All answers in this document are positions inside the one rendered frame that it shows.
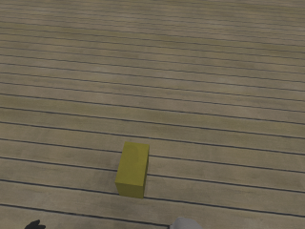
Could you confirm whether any left robot hand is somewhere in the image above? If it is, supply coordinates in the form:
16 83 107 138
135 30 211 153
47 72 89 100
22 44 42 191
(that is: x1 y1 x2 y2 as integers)
25 219 46 229

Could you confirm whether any carton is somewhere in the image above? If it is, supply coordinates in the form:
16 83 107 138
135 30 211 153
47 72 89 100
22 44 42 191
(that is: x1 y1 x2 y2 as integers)
114 141 150 199

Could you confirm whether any robot right thigh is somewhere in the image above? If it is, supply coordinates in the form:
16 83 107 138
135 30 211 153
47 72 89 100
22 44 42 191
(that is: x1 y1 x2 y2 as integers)
170 218 203 229

